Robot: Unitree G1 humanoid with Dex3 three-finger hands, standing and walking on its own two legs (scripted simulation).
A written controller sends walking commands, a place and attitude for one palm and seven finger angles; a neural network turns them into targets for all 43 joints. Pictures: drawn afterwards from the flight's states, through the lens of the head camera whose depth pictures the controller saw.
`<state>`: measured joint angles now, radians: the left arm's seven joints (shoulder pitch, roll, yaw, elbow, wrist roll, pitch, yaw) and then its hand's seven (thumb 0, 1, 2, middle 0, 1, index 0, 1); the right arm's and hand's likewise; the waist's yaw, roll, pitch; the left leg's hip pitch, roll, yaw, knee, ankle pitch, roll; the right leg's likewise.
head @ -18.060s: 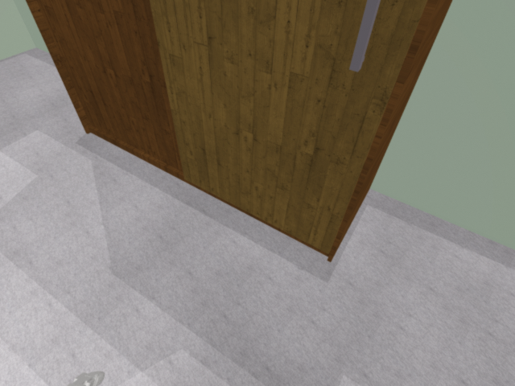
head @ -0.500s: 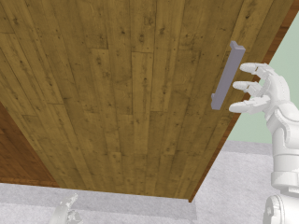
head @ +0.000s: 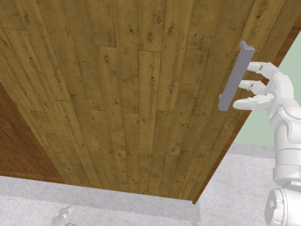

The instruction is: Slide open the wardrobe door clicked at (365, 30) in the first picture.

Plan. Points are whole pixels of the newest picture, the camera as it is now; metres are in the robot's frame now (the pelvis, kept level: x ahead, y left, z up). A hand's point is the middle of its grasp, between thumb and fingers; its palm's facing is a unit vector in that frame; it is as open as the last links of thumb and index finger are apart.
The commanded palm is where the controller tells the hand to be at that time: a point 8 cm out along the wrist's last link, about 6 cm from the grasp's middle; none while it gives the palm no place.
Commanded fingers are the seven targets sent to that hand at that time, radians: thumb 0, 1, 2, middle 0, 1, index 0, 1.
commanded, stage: slide the fingers in behind the handle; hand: right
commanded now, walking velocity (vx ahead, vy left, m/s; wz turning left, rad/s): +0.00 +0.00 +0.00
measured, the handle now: (232, 77) +0.46 -0.17 +0.21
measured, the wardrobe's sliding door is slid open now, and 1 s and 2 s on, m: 0.00 0.00 0.00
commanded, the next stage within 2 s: grip the handle and tug to test in 1.74 s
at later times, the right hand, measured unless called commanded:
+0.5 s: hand (248, 91) +0.39 -0.20 +0.22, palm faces +0.05 +1.00 +0.00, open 14.0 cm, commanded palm +0.37 -0.25 +0.21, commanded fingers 0.00 0.50 -0.30 0.30 1.20 0.30 1.20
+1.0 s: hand (237, 87) +0.40 -0.17 +0.22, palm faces +0.06 +1.00 +0.00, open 14.0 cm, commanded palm +0.37 -0.22 +0.21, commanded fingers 0.00 0.50 -0.30 0.30 1.20 0.30 1.20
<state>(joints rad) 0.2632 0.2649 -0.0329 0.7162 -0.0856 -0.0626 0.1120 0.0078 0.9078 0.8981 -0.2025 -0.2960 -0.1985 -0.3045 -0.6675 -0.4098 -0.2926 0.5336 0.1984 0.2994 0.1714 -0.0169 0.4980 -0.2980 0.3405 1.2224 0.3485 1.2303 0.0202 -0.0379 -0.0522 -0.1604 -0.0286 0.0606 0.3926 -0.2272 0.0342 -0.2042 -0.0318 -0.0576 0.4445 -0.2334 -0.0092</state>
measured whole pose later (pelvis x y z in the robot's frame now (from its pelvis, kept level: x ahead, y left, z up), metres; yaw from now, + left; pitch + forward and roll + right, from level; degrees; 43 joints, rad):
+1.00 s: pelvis +0.01 +0.00 +0.00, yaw +0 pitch -1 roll +1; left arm 0.22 0.25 -0.04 0.71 -0.08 -0.05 0.10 0.01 0.91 0.90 -0.20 -0.30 -0.20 -0.30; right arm -0.60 -0.30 -0.22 0.35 0.20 0.37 0.08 -0.02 0.50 -0.30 0.30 1.20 0.30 1.20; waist 0.00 -0.04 -0.06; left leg -0.12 -0.02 0.05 0.38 -0.23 0.03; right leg -0.16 -0.02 -0.06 0.42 -0.24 -0.01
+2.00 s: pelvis +0.01 +0.00 +0.00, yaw +0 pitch -2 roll +0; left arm 0.21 0.24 -0.04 0.72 -0.07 -0.02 0.10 0.01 0.91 0.90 -0.20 -0.30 -0.20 -0.30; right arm -0.58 -0.26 -0.20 0.30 0.19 0.40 0.05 -0.02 0.41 -0.33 0.31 1.21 0.30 1.21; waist -0.01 -0.05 -0.07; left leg -0.10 -0.03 0.05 0.38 -0.24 0.04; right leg -0.14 -0.03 -0.06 0.42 -0.24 0.00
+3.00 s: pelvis +0.02 +0.01 +0.00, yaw +2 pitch -1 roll +0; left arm 0.17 0.25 -0.04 0.68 -0.07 0.00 0.09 0.01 0.91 0.90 -0.20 -0.30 -0.20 -0.30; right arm -0.49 -0.27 -0.24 0.16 0.21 0.47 0.05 0.01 -0.71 -0.81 0.31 1.33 0.31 1.31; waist 0.00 -0.05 -0.08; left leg -0.10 -0.04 0.03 0.37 -0.25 0.04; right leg -0.12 -0.04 -0.08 0.41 -0.26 0.00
